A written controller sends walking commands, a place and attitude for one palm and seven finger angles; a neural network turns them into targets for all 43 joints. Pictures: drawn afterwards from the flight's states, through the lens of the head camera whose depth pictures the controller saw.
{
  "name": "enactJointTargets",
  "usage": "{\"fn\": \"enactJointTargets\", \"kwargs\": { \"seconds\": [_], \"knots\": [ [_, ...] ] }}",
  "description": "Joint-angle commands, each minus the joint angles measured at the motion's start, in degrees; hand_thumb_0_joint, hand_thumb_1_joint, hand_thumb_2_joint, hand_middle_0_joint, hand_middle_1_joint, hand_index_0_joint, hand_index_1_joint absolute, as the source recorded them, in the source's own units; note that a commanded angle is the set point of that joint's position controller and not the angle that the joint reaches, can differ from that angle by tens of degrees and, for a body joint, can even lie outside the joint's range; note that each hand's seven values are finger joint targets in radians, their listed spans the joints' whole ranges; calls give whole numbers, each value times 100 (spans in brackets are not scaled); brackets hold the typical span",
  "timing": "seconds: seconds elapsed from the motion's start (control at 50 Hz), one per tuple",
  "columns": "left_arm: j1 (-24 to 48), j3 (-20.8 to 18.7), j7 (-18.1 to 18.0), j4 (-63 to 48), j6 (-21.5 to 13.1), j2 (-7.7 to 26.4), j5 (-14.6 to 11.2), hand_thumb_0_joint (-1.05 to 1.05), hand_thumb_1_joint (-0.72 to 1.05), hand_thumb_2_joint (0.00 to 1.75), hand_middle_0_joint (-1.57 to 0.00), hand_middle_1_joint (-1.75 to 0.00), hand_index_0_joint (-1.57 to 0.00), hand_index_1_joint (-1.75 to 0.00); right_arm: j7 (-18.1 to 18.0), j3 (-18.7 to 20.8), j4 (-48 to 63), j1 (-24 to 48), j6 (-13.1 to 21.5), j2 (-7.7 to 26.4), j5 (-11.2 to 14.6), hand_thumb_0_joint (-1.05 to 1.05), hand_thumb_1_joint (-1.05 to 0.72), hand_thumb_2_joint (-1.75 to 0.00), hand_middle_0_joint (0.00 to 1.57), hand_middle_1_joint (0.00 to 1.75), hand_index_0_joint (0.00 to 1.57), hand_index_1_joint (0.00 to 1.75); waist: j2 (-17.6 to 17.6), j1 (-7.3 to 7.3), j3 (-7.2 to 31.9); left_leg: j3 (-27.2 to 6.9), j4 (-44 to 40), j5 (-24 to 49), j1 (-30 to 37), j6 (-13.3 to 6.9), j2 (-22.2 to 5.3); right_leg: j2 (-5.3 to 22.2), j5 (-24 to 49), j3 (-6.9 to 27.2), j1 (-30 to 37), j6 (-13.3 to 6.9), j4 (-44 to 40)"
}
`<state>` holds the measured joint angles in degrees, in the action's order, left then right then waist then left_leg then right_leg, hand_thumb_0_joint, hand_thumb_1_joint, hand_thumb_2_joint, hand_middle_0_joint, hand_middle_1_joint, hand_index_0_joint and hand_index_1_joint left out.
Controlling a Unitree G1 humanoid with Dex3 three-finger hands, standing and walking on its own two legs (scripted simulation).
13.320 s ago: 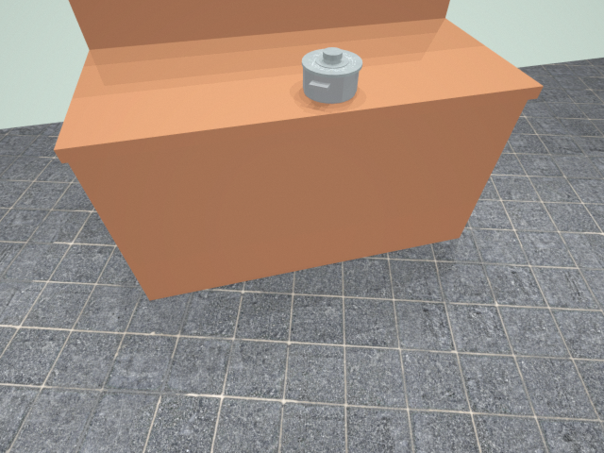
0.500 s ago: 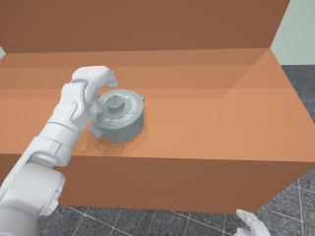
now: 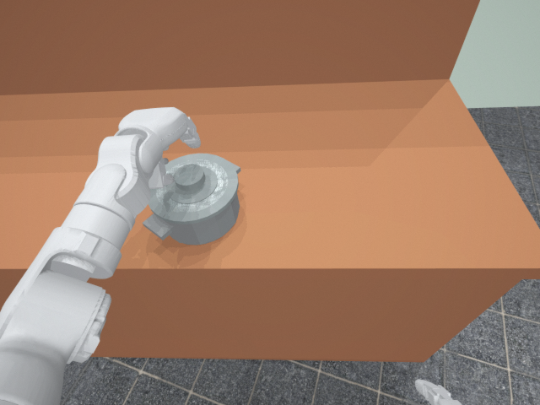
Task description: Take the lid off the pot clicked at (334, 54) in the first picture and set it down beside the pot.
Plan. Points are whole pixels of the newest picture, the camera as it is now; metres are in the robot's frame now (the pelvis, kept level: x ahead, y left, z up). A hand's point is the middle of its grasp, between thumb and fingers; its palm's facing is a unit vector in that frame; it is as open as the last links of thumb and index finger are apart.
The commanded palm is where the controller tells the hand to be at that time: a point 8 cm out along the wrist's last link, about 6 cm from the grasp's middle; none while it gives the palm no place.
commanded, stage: lower the open fingers around the knob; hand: left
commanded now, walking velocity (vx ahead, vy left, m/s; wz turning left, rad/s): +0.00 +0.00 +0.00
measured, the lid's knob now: (189, 177) +0.48 +0.14 +0.06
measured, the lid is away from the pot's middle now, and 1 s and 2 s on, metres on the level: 0.00 0.00 0.00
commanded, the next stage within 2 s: close the fingers and squeeze the knob in 0.88 s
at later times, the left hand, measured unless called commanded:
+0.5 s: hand (180, 182) +0.44 +0.15 +0.09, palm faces -0.34 -0.03 -0.94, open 10.1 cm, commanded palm +0.44 +0.15 +0.15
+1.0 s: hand (178, 182) +0.45 +0.15 +0.09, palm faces -0.33 -0.03 -0.94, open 10.1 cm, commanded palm +0.44 +0.15 +0.15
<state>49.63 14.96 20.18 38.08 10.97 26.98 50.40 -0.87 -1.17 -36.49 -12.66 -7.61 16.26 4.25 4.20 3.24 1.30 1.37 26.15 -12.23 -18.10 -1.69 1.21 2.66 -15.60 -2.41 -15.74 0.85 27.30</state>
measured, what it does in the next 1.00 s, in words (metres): stands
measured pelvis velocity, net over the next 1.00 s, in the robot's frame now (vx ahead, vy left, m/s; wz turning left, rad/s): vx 0.01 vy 0.00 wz -0.02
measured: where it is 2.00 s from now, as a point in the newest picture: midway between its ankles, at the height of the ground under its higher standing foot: outside the picture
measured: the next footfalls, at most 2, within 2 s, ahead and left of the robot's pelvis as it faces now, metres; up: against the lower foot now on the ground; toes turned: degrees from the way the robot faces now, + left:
none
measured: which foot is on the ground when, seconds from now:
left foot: down 0.00-1.00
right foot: down 0.00-1.00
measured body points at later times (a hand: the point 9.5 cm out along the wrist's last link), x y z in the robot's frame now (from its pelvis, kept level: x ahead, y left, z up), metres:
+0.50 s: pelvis +0.01 +0.00 +0.00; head +0.04 -0.04 +0.45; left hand +0.45 +0.15 +0.15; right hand +0.13 -0.25 -0.13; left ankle +0.01 +0.10 -0.74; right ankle -0.02 -0.13 -0.74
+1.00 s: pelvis +0.01 +0.00 +0.00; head +0.04 -0.03 +0.45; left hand +0.46 +0.15 +0.14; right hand +0.11 -0.26 -0.13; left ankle +0.01 +0.10 -0.74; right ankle -0.02 -0.13 -0.74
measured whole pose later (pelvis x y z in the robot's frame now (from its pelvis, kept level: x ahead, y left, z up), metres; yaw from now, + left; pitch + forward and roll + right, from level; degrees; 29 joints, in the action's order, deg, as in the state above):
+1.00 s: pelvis +0.01 +0.00 +0.00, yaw -1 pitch +6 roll +0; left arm 45.6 15.2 15.2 42.1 8.4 24.2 51.7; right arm -0.4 -0.4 -37.0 -13.3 -9.5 15.8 4.1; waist 3.9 3.4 2.7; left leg 2.1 27.9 -13.8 -20.2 -1.7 0.6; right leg 2.0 -16.1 -1.6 -17.6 0.9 27.7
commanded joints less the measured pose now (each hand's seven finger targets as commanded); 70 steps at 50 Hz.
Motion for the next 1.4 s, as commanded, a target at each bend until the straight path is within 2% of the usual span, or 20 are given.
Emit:
{"fn": "enactJointTargets", "kwargs": {
  "seconds": [0.0, 0.04, 0.1, 0.16, 0.22, 0.26, 0.36, 0.46, 0.48, 0.58, 0.66, 0.72, 0.8, 0.86, 0.92, 0.96, 0.98, 1.12, 1.22, 1.38],
  "knots": [
    [2137, -158, -145, -311, 102, 580, 27, 0, -29, 142, -83, -8, -83, -8, 64, 209, 738, 411, 165, 636, 52, 0, -90, -90, 20, 30, 20, 30, -614, 22, 1653, -199, -102, 1326, 1133, -191, 97, -324, 1666, -141, 5, -243, -266],
    [2589, -144, -120, -582, 118, 626, 39, 0, -29, 142, -83, -8, -83, -8, 70, 236, 746, 436, 128, 659, 47, 0, -90, -90, 20, 30, 20, 30, -672, 56, 1640, -185, -129, 1105, 1102, -202, 95, -313, 1532, -134, -20, -241, -300],
    [3501, -448, -194, -1656, -95, 1117, 88, 0, -29, 142, -83, -8, -83, -8, 4, 268, 837, 418, 213, 621, -13, 0, -90, -90, 20, 30, 20, 30, -248, 73, 2490, -248, -33, 1524, 1652, -270, 122, -305, 1885, -34, 275, -269, -238],
    [3109, -1095, -388, -1589, -288, 1754, 101, 0, -29, 142, -83, -8, -83, -8, -66, 274, 785, 250, 291, 642, -67, 0, -90, -90, 20, 30, 20, 30, -403, -30, 2800, -314, 34, 2049, 1753, -295, 82, -319, 2265, -8, 556, -273, -209],
    [2360, -751, -538, -162, -141, 1190, 137, 0, -29, 142, -83, -8, -83, -8, -38, 199, 584, 238, 184, 611, 0, 0, -90, -90, 20, 30, 20, 30, -700, -53, 1723, -146, -122, 1432, 1003, -207, 37, -324, 1890, -133, 200, -251, -222],
    [2020, -678, -607, 350, -43, 1044, 150, 0, -29, 142, -83, -8, -83, -8, 9, 179, 581, 292, 146, 675, 29, 0, -90, -90, 20, 30, 20, 30, -784, -106, 1435, -101, -161, 1213, 707, -169, 39, -312, 1709, -127, 128, -266, -229],
    [2758, -176, -495, -1949, -99, 542, 103, 0, -29, 142, -83, -8, -83, -8, 116, 326, 956, 523, 181, 537, -60, 0, -90, -90, 20, 30, 20, 30, -63, 29, 2963, -261, 251, 2797, 1943, -280, 32, -297, 2587, 2, 303, -260, -91],
    [2383, -783, -526, -133, -26, 1254, 69, 0, -29, 142, -83, -8, -83, -8, -40, 232, 577, 238, 45, 689, 30, 0, -90, -90, 20, 30, 20, 30, -1050, 65, 1648, -83, -17, 1192, 817, -269, 80, -330, 1916, -64, 164, -217, -274],
    [2568, -622, -545, -61, -48, 1160, 80, 0, -29, 142, -83, -8, -83, -8, -79, 196, 579, 298, 34, 662, 45, 0, -90, -90, 20, 30, 20, 30, -1017, 92, 1564, -44, -86, 992, 727, -271, 95, -322, 1769, -48, 161, -200, -279],
    [2409, -370, -598, -430, -262, 767, 199, 0, -29, 142, -83, -8, -83, -8, -66, 276, 661, 269, 102, 564, -26, 0, -90, -90, 20, 30, 20, 30, -304, 45, 2410, -102, 155, 1796, 1348, -279, 82, -309, 2199, 4, 221, -261, -120],
    [2076, -479, -590, 216, -248, 806, 154, 0, -29, 142, -83, -8, -83, -8, -16, 242, 628, 233, 15, 622, 6, 0, -90, -90, 20, 30, 20, 30, -607, 27, 1877, -71, 115, 1525, 874, -235, 62, -317, 2089, -51, 110, -263, -143],
    [2726, -597, -658, -538, -291, 1088, 170, 0, -29, 142, -83, -8, -83, -8, -70, 287, 709, 264, 35, 582, -20, 0, -90, -90, 20, 30, 20, 30, -421, 65, 2451, -60, 149, 1700, 1194, -308, 91, -305, 2357, 29, 399, -249, -147],
    [2130, -494, -633, -184, -282, 830, 120, 0, -29, 142, -83, -8, -83, -8, -19, 279, 666, 220, 17, 608, 6, 0, -90, -90, 20, 30, 20, 30, -587, 32, 2065, -83, 130, 1849, 1082, -275, 43, -337, 2345, -55, 183, -246, -146],
    [2281, -547, -626, -901, -346, 895, 75, 0, -29, 142, -83, -8, -83, -8, 15, 328, 761, 292, 32, 616, -20, 0, -90, -90, 20, 30, 20, 30, -385, 17, 2392, -126, 177, 2146, 1353, -299, 21, -312, 2398, -17, 232, -259, -154],
    [2268, -373, -677, -600, -255, 734, 150, 0, -29, 142, -83, -8, -83, -8, 22, 315, 664, 243, -13, 599, 10, 0, -90, -90, 20, 30, 20, 30, -444, 87, 2077, -129, 132, 1948, 1289, -264, -12, -362, 2150, -84, -7, -258, -147],
    [2330, -583, -724, -579, -252, 953, 139, 0, -29, 142, -83, -8, -83, -8, 18, 313, 653, 227, 10, 630, -2, 0, -90, -90, 20, 30, 20, 30, -414, 43, 2070, -152, 113, 1838, 1232, -264, 2, -363, 2034, -82, -3, -286, -163],
    [2397, -530, -748, -618, -227, 927, 127, 0, -15, 109, -58, -55, -58, -55, 20, 310, 641, 207, 1, 622, -2, 0, -90, -90, 20, 30, 20, 30, -405, 56, 2141, -140, 86, 1756, 1269, -262, -1, -365, 1998, -82, 51, -273, -153],
    [2490, -296, -779, -536, -147, 660, 161, 0, -8, 109, -57, -70, -57, -70, 11, 294, 624, 268, 28, 573, 0, 0, -90, -90, 20, 30, 20, 30, -392, 94, 2143, -143, 71, 1573, 1277, -242, 9, -362, 1859, -96, -36, -274, -165],
    [2546, -576, -782, -378, -185, 989, 156, 0, -3, 108, -57, -79, -57, -79, -46, 276, 602, 231, 64, 587, -10, 0, -90, -90, 20, 30, 20, 30, -435, 46, 2148, -116, 40, 1416, 1188, -258, 29, -344, 1858, -61, 99, -284, -187],
    [2735, -319, -765, -456, -255, 684, 180, 0, 6, 104, -60, -89, -60, -89, -54, 298, 614, 215, 75, 572, -23, 0, -90, -90, 20, 30, 20, 30, -342, 108, 2255, -145, 65, 1528, 1342, -261, 11, -353, 1830, -54, -20, -294, -182]
  ]
}}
